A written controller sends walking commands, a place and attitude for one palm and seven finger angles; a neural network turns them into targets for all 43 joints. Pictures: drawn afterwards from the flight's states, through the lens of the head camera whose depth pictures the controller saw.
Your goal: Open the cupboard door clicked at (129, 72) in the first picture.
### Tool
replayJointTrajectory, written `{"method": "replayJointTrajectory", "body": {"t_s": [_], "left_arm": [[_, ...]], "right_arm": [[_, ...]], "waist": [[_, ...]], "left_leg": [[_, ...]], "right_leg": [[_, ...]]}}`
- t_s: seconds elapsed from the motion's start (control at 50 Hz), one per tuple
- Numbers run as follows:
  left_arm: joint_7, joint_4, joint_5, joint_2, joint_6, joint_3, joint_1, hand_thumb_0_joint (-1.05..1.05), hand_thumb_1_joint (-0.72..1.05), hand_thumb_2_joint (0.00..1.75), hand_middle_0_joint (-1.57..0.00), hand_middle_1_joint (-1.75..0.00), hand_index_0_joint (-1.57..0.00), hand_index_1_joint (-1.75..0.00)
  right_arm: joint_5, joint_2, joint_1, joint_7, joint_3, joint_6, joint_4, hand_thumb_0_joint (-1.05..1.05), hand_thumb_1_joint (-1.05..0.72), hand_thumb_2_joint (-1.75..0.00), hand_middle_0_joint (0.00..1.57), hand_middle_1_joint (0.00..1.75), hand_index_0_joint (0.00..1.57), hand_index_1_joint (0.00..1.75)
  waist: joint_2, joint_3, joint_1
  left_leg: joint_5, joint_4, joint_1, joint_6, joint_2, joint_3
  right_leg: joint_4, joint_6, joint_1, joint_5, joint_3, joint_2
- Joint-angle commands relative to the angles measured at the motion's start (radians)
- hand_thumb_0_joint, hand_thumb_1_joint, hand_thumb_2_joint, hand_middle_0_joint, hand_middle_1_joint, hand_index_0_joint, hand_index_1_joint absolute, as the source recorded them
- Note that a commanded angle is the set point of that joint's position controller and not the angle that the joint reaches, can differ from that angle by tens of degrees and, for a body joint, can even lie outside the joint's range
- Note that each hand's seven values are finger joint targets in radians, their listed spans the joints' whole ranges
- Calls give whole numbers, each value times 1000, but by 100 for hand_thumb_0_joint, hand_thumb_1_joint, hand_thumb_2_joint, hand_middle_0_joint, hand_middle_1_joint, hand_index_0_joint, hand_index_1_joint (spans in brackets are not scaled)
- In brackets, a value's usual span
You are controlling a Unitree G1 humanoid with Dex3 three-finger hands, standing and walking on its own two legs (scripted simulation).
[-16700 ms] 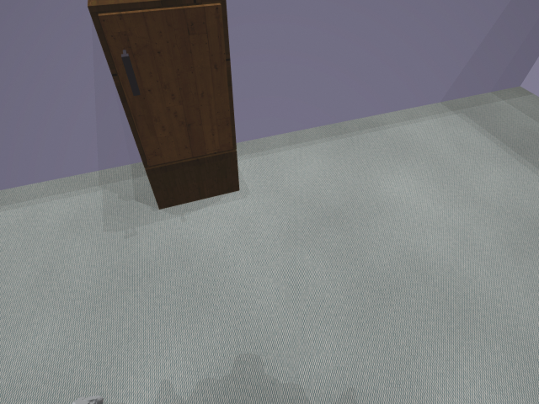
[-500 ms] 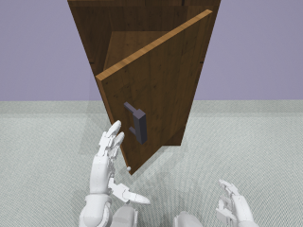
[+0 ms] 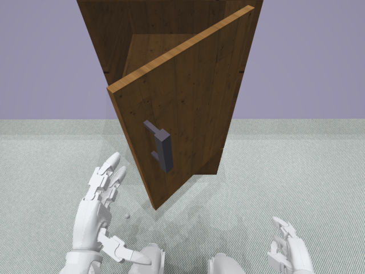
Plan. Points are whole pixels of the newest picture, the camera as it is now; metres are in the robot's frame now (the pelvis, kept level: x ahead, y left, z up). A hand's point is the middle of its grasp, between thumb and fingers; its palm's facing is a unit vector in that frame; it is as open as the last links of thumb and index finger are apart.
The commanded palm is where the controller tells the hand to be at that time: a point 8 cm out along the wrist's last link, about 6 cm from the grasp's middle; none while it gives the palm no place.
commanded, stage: draw the hand back to the body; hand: left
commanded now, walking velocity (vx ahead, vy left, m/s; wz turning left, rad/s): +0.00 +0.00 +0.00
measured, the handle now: (158, 147) +0.37 +0.08 +0.06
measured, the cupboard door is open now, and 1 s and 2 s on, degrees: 45 45 45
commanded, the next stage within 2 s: step back with the hand held close in 1.48 s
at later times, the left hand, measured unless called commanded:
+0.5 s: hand (60, 212) +0.20 +0.19 +0.15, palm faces +0.10 -0.97 -0.22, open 15.8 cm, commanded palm +0.17 +0.24 +0.17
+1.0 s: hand out of the picture +0.22 +0.27 +0.24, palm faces +0.38 -0.84 -0.39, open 10.3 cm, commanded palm +0.18 +0.32 +0.26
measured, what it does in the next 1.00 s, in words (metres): rises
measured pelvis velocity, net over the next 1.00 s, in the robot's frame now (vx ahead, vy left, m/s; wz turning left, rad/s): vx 0.03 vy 0.03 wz -0.02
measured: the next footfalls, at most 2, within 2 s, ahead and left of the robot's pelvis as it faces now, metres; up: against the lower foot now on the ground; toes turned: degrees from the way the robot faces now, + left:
none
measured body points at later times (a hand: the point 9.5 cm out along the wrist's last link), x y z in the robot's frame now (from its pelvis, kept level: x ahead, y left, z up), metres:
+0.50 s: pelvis +0.01 +0.02 +0.06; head +0.02 +0.01 +0.51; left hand +0.19 +0.24 +0.16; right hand +0.20 -0.21 -0.01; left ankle +0.03 +0.14 -0.63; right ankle +0.00 -0.09 -0.63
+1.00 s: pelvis +0.03 +0.03 +0.10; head +0.01 +0.01 +0.55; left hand +0.20 +0.31 +0.26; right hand +0.22 -0.19 +0.03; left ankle +0.03 +0.14 -0.63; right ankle +0.00 -0.09 -0.63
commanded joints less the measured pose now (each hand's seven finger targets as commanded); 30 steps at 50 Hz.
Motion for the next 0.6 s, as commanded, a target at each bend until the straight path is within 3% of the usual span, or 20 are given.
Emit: {"method": "replayJointTrajectory", "body": {"t_s": [0.0, 0.1, 0.2, 0.28, 0.38, 0.4, 0.42, 0.44, 0.5, 0.58], "left_arm": [[11, -334, -22, 103, -23, 91, 47, 0, -50, 30, -15, -30, -15, -30], [-18, -299, -52, 90, 30, 101, 77, 0, -50, 30, -15, -30, -15, -30], [-55, -360, -71, 118, 29, 118, 95, 0, -50, 30, -15, -30, -15, -30], [-62, -374, -90, 170, 46, 188, 109, 0, -50, 30, -15, -30, -15, -30], [-85, -425, -124, 184, 80, 226, 128, 0, -32, 37, -16, -30, -16, -30], [18, -464, 25, 356, 159, 252, 149, 0, -29, 39, -16, -30, -16, -30], [58, -480, 34, 264, 210, 210, 179, 0, -26, 40, -16, -30, -16, -30], [82, -468, 48, 234, 248, 180, 183, 0, -22, 42, -16, -30, -16, -30], [128, -468, 68, 267, 304, 213, 142, 0, -12, 47, -16, -30, -16, -30], [162, -480, 81, 309, 324, 257, 68, 0, 2, 52, -17, -30, -17, -30]], "right_arm": [[20, -86, -24, -14, -31, -40, -197, 0, -90, -90, 20, 30, 20, 30], [30, -97, -25, -25, -24, -39, -191, 0, -90, -90, 20, 30, 20, 30], [32, -106, -21, -29, -20, -62, -197, 0, -90, -90, 20, 30, 20, 30], [38, -106, -25, -34, -18, -69, -195, 0, -90, -90, 20, 30, 20, 30], [48, -107, -29, -36, -11, -83, -195, 0, -90, -90, 20, 30, 20, 30], [45, -107, -31, -65, -13, -62, -200, 0, -90, -90, 20, 30, 20, 30], [42, -85, -27, -75, -2, -54, -209, 0, -90, -90, 20, 30, 20, 30], [41, -86, -22, -77, 4, -47, -197, 0, -90, -90, 20, 30, 20, 30], [38, -94, -43, -91, 13, -41, -180, 0, -90, -90, 20, 30, 20, 30], [35, -103, -65, -101, 27, -59, -155, 0, -90, -90, 20, 30, 20, 30]], "waist": [[-25, -259, 9], [-91, -128, -17], [-30, -112, -10], [-28, -79, 4], [6, -87, 17], [27, -115, 61], [27, -68, 34], [38, -28, 27], [-35, 19, 22], [-8, 46, 29]], "left_leg": [[263, -201, 241, 62, -44, 39], [216, -255, 259, 61, -41, 28], [229, -309, 339, 62, -42, 23], [219, -345, 363, 62, -39, 22], [258, -389, 421, 62, -38, 22], [289, -438, 470, 65, -23, 43], [296, -453, 499, 69, -26, 49], [294, -471, 511, 68, -25, 49], [293, -514, 557, 73, -18, 43], [279, -593, 639, 72, -15, 30]], "right_leg": [[-300, 44, 285, 422, 92, -9], [-374, 55, 284, 356, 77, -5], [-396, 44, 298, 335, 50, 4], [-429, 40, 320, 300, 45, 11], [-452, 38, 375, 342, 31, 15], [-512, 25, 411, 378, 98, -25], [-533, 30, 406, 383, 81, -27], [-544, 33, 416, 372, 64, -26], [-602, 39, 445, 352, 53, -21], [-661, 35, 492, 321, 44, -20]]}}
